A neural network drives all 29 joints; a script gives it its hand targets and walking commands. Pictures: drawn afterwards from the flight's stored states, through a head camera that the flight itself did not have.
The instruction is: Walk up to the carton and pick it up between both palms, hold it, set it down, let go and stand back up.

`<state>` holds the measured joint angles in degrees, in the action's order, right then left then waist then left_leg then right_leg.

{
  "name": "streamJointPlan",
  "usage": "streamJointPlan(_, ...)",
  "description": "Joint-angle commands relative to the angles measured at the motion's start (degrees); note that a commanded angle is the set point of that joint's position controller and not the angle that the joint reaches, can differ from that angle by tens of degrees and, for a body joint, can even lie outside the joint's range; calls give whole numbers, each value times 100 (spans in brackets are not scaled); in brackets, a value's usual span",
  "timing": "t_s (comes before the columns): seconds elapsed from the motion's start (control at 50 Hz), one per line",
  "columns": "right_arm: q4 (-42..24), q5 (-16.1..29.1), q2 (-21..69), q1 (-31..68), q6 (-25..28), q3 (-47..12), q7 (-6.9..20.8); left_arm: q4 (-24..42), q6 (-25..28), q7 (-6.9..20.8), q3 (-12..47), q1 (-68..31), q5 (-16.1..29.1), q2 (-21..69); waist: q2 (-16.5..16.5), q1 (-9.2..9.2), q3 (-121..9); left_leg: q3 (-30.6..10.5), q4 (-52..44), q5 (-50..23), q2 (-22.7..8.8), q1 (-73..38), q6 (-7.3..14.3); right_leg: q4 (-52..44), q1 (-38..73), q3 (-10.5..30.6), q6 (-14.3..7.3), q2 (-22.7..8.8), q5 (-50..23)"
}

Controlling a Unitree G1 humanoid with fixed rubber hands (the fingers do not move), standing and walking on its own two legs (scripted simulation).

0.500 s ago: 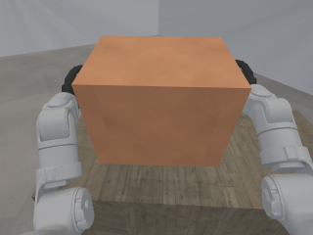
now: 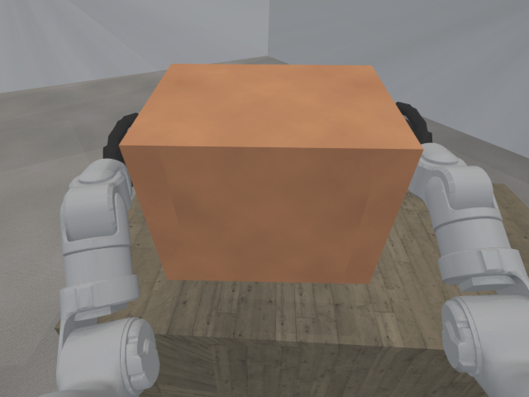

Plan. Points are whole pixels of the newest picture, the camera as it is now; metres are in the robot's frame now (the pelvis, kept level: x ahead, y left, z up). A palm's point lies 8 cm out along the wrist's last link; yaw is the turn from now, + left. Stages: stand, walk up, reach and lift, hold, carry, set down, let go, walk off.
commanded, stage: hold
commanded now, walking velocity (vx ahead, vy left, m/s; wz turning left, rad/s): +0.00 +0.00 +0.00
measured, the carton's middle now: (269, 172) +0.41 +0.00 +0.20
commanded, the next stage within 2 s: none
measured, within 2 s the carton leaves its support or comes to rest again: neither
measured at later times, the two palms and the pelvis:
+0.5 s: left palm (123, 166) +0.36 +0.21 +0.24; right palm (416, 152) +0.37 -0.20 +0.26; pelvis +0.00 +0.00 +0.00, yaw +0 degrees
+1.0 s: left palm (122, 164) +0.36 +0.21 +0.25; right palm (418, 154) +0.37 -0.20 +0.26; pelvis +0.01 +0.00 +0.00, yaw +0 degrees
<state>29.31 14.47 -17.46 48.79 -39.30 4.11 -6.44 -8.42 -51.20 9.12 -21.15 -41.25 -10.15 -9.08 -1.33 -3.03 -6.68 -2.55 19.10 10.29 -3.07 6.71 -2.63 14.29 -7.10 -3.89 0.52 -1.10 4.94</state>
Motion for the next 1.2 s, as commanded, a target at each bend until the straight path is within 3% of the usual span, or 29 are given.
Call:
streamJointPlan(0.0,-1929,1079,2521,4217,495,-1109,1165,1220,481,687,2134,-4360,1108,2178,587,-178,-2235,233,-387,-1117,589,609,-113,290,1975,337,-165,465,-865)
streamJointPlan(0.08,-2502,1071,2682,4243,603,-1254,1104,1466,545,576,2262,-4131,1218,2223,438,-169,-2701,233,-174,-1585,635,428,-106,356,2270,316,-145,501,-1343)
streamJointPlan(0.16,-1602,837,2522,4316,442,-1176,1188,452,433,756,1649,-4112,783,1923,59,107,-1478,256,-511,-385,558,1091,136,214,1811,407,-155,433,-232)
streamJointPlan(0.22,-1962,1058,2748,4576,544,-1252,1187,689,456,753,1839,-4093,984,2161,206,97,-1995,285,-416,-796,603,835,103,219,1874,371,-106,435,-562)
streamJointPlan(0.24,-1761,1023,2489,4242,531,-1131,1192,672,453,705,1919,-3994,1019,2178,295,-73,-2057,288,-445,-1014,556,710,-52,295,1989,288,-122,529,-735)
streamJointPlan(0.26,-1939,1084,2768,4320,529,-1289,1183,774,495,689,1886,-4098,1063,2195,152,81,-2297,293,-391,-1060,565,583,50,237,1907,347,-146,507,-754)
streamJointPlan(0.3,-2225,1070,2783,4571,616,-1321,1165,848,558,674,2007,-4049,1163,2227,16,52,-2521,258,-313,-1352,607,580,87,225,2046,382,-148,511,-1028)
streamJointPlan(0.36,-1943,968,2526,4446,533,-1111,1140,542,468,687,1943,-4050,1019,2084,220,-64,-1842,253,-377,-888,577,779,49,158,1803,430,-152,433,-635)
streamJointPlan(0.38,-1863,976,2722,4523,540,-1277,1169,671,521,689,1888,-4265,1033,2117,64,66,-2125,249,-426,-688,559,730,128,169,1869,435,-146,433,-435)
streamJointPlan(0.4,-1443,882,2550,4269,555,-1058,1190,575,531,673,1912,-4306,1037,2150,354,-97,-1809,221,-547,-371,558,906,60,181,1820,387,-175,450,-330)
streamJointPlan(0.42,-1519,863,2742,4274,521,-1056,1187,463,537,716,1892,-4283,1053,2079,136,-79,-1662,273,-547,-334,580,999,146,145,1740,421,-124,382,-239)
streamJointPlan(0.52,-2438,1288,2840,4207,647,-1550,1090,1354,625,603,2011,-4063,1199,2061,280,2,-2981,269,-64,-1865,682,277,31,319,2270,357,-22,475,-1636)
streamJointPlan(0.58,-2289,1160,2549,4172,568,-1387,1069,1425,579,578,2093,-4117,1167,2117,435,-87,-2442,193,-172,-1807,592,371,-97,375,2131,332,-140,538,-1408)
streamJointPlan(0.66,-2116,906,2554,4217,508,-1158,1114,924,490,685,2047,-4140,1084,2023,127,-126,-1873,241,-361,-904,579,772,81,206,1868,387,-125,459,-702)
streamJointPlan(0.72,-1906,1026,2614,4071,421,-1301,1094,730,411,779,1803,-3741,891,1955,97,20,-1702,288,-333,-1217,583,666,78,201,1976,403,-118,462,-954)
streamJointPlan(0.74,-1873,1053,2550,4155,459,-1209,1114,781,415,781,2010,-4039,973,2023,304,-133,-1880,284,-341,-1133,584,671,-18,234,2001,352,-110,461,-840)
streamJointPlan(0.82,-2452,1292,2429,4117,548,-1329,1107,1449,506,630,2168,-3944,1184,2213,579,-103,-2604,228,-144,-2030,628,202,-177,341,2074,267,-158,603,-1480)
streamJointPlan(0.84,-2437,1237,2502,4137,557,-1362,1083,1414,517,618,2182,-4082,1275,2243,356,-147,-2598,208,-130,-1902,595,150,-103,275,1958,310,-119,548,-1288)
streamJointPlan(0.86,-2198,1152,2444,4272,575,-1225,1122,1424,489,591,2195,-4223,1172,2238,625,-136,-2405,206,-169,-1603,570,204,-159,212,1756,315,-207,536,-1005)
streamJointPlan(0.88,-2446,1244,2601,4337,632,-1399,1139,1402,502,617,2108,-3951,1081,2128,502,40,-2469,245,-187,-1646,594,326,-47,287,1954,325,-184,525,-1182)
streamJointPlan(0.9,-2272,1162,2395,4000,561,-1270,1119,1430,462,595,2272,-3921,1121,2113,603,-211,-2378,219,-172,-1773,576,320,-179,365,2110,284,-184,519,-1386)
streamJointPlan(0.94,-2514,1168,2580,4112,562,-1378,1116,1465,488,603,2057,-3897,1123,2089,158,-124,-2329,250,-149,-1695,616,366,-45,271,2047,345,-111,509,-1317)
streamJointPlan(0.98,-2327,1089,2377,3922,523,-1264,1119,1207,462,618,2011,-3796,1065,2113,149,-146,-2092,231,-260,-1477,566,481,-32,289,1986,349,-113,502,-1190)
streamJointPlan(1.0,-2284,1035,2633,4069,476,-1435,1079,1103,454,677,1795,-3848,908,1901,-19,38,-1892,336,-223,-1475,618,606,64,260,1978,354,-22,465,-1175)
streamJointPlan(1.02,-1808,975,2565,4018,446,-1227,1128,828,416,715,1792,-3873,803,1871,109,-57,-1591,262,-345,-972,587,752,62,150,1837,416,-133,479,-666)
streamJointPlan(1.06,-2315,1121,2630,4296,583,-1388,1154,1036,489,697,1938,-3911,1060,2114,-1,114,-2171,286,-295,-1279,579,632,122,223,1956,403,-113,484,-940)
streamJointPlan(1.1,-2393,1213,2611,4066,558,-1496,1113,1326,483,626,2032,-3699,1042,2116,138,58,-2332,274,-213,-1851,609,477,-32,362,2190,334,-133,553,-1497)
streamJointPlan(1.14,-2234,1196,2508,4363,567,-1303,1157,1103,429,662,1978,-4007,981,2063,318,-3,-2144,298,-253,-1432,587,516,-39,264,1937,323,-163,509,-1055)
streamJointPlan(1.18,-1804,948,2573,4335,525,-1169,1146,473,375,718,1681,-3834,862,1927,-29,81,-1636,365,-434,-730,616,786,161,53,1742,395,-92,423,-383)
